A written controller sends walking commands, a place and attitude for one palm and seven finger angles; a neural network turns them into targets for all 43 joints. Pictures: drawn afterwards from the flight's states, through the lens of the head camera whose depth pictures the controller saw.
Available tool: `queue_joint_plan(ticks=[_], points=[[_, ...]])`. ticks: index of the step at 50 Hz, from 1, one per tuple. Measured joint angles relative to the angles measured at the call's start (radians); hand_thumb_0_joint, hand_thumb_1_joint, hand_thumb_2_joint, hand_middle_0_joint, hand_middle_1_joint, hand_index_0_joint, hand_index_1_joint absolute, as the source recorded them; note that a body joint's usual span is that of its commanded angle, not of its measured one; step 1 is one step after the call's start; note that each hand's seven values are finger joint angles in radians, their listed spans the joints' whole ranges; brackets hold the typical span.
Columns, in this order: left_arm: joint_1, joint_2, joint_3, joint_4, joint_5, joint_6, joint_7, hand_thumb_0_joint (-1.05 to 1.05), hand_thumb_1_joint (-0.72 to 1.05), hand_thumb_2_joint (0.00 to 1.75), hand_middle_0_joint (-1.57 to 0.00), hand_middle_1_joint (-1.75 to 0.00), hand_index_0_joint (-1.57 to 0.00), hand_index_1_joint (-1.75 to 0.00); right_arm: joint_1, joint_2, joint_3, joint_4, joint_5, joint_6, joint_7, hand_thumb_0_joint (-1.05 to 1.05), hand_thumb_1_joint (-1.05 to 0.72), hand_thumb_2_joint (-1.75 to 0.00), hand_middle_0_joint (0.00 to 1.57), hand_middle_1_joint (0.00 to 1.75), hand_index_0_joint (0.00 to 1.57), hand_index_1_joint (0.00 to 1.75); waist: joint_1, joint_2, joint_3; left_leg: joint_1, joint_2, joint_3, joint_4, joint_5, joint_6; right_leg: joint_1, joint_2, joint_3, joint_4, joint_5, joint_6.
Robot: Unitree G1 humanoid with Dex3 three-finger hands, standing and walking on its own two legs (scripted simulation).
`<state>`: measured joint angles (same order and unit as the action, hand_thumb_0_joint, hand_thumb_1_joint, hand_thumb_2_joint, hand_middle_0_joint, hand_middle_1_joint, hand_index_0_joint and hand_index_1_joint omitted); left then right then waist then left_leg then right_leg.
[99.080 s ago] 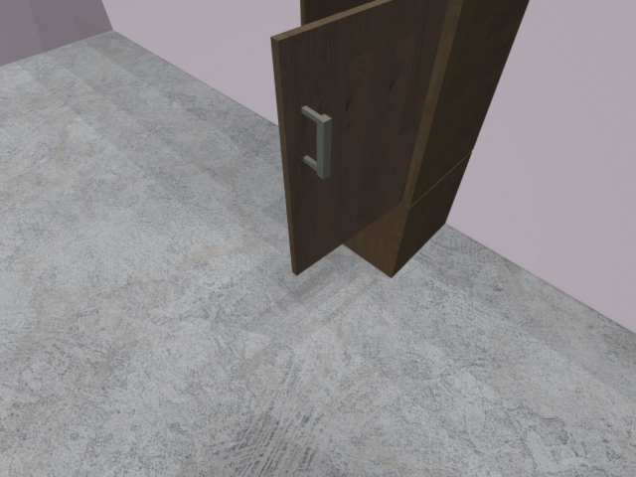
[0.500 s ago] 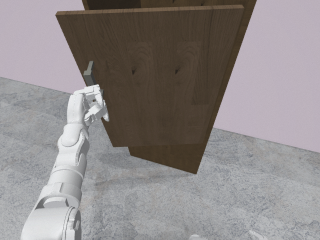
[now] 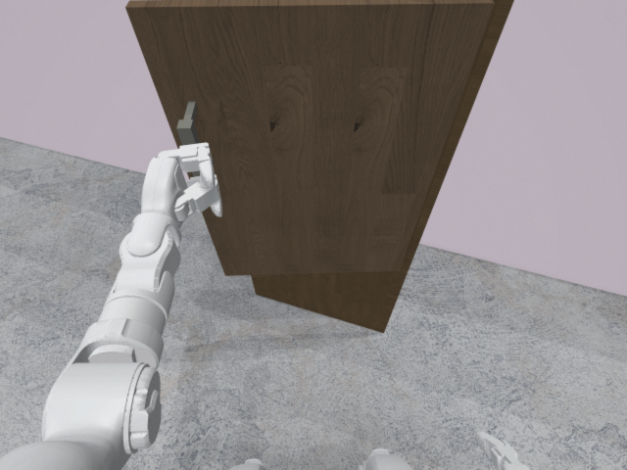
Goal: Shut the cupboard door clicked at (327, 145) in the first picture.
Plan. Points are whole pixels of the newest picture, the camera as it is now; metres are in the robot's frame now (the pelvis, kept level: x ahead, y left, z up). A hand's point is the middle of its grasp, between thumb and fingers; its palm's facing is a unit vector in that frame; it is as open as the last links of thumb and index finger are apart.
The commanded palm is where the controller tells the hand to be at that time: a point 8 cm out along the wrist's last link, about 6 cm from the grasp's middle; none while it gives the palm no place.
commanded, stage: push the door shut along its arc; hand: left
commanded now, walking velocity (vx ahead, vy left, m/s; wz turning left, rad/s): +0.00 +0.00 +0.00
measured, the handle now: (198, 149) +0.53 +0.17 +0.10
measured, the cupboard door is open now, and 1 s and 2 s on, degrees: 20 8 0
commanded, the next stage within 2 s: pull the fist back off the door in 1.56 s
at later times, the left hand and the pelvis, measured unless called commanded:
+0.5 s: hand (234, 156) +0.51 +0.11 +0.11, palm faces -0.16 -0.99 -0.04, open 3.1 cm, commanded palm +0.50 +0.17 +0.10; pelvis +0.00 +0.00 -0.01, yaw +0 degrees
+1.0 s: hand (259, 124) +0.57 +0.08 +0.11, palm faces -0.28 -0.96 -0.01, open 3.1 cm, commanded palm +0.57 +0.14 +0.10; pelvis +0.01 +0.00 -0.03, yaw -2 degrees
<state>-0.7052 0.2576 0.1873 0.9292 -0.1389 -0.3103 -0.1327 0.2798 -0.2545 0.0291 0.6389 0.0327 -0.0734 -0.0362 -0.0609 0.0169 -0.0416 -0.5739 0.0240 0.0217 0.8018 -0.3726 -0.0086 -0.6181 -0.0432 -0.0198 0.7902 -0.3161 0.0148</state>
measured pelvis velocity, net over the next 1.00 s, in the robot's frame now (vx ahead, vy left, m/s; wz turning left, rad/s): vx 0.01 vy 0.00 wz -0.03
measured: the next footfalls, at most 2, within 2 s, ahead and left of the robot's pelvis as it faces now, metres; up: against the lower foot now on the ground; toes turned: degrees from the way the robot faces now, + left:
none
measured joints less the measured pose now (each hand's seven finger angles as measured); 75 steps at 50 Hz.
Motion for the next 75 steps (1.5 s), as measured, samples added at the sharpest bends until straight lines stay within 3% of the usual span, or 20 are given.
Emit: queue_joint_plan(ticks=[7,16,23,33,50,61,75], points=[[-0.137,0.044,0.025,0.132,-0.003,-0.004,-0.036,0.01,0.90,0.90,-1.31,-1.50,-1.30,-1.50,0.031,-0.013,0.002,0.015,-0.006,-0.007,0.006,0.01,-0.91,-0.90,0.20,0.30,0.21,0.30,-0.024,0.002,-0.011,-0.067,-0.004,0.001,0.032,-0.008,0.005,-0.064,-0.005,0.002,0.026,-0.005,0.005],[-0.173,0.063,0.043,0.183,-0.008,-0.020,-0.088,0.01,0.90,0.90,-1.31,-1.50,-1.30,-1.50,0.100,-0.029,-0.012,0.034,-0.013,0.012,0.019,0.01,-0.91,-0.90,0.20,0.30,0.21,0.30,-0.047,0.009,-0.028,-0.106,0.001,0.009,0.059,-0.028,0.006,-0.107,0.000,0.011,0.052,-0.020,0.007],[-0.264,0.128,0.061,0.245,0.024,-0.007,-0.097,0.01,0.90,0.90,-1.30,-1.50,-1.30,-1.50,0.108,-0.033,-0.011,0.032,-0.017,0.009,0.016,0.01,-0.91,-0.90,0.20,0.30,0.21,0.30,-0.088,0.006,-0.015,-0.160,0.006,-0.003,0.084,-0.029,0.003,-0.154,0.005,0.001,0.068,-0.018,0.002],[-0.378,0.197,0.094,0.335,0.026,0.024,-0.162,0.01,0.90,0.90,-1.30,-1.50,-1.30,-1.50,0.113,-0.047,-0.001,0.025,-0.019,0.008,0.013,0.01,-0.91,-0.90,0.20,0.30,0.21,0.30,-0.132,0.018,-0.016,-0.227,0.016,-0.007,0.115,-0.037,0.001,-0.217,0.015,-0.002,0.088,-0.020,-0.001],[-0.534,0.304,0.144,0.394,0.085,0.071,-0.222,0.01,0.90,0.90,-1.30,-1.50,-1.30,-1.50,0.141,-0.043,0.007,0.002,-0.035,0.016,0.020,0.01,-0.91,-0.90,0.20,0.30,0.21,0.30,-0.198,0.031,-0.017,-0.338,0.033,-0.001,0.174,-0.066,0.004,-0.326,0.031,0.006,0.126,-0.030,0.002],[-0.608,0.322,0.094,0.435,0.093,0.109,-0.254,-0.01,0.90,0.92,-1.30,-1.50,-1.30,-1.50,0.167,-0.034,0.009,0.016,-0.048,0.028,0.022,0.01,-0.91,-0.89,0.20,0.30,0.21,0.30,-0.207,0.034,-0.020,-0.363,0.030,-0.012,0.191,-0.079,0.009,-0.339,0.029,-0.003,0.127,-0.039,0.008],[-0.770,0.340,0.035,0.482,0.127,0.134,-0.234,-0.01,0.97,0.97,-1.30,-1.50,-1.30,-1.50,0.153,-0.031,0.006,0.043,-0.072,0.012,0.024,0.01,-0.91,-0.89,0.20,0.30,0.21,0.30,-0.245,0.033,-0.019,-0.476,0.023,-0.032,0.264,-0.101,0.015,-0.436,0.021,-0.019,0.183,-0.058,0.013]])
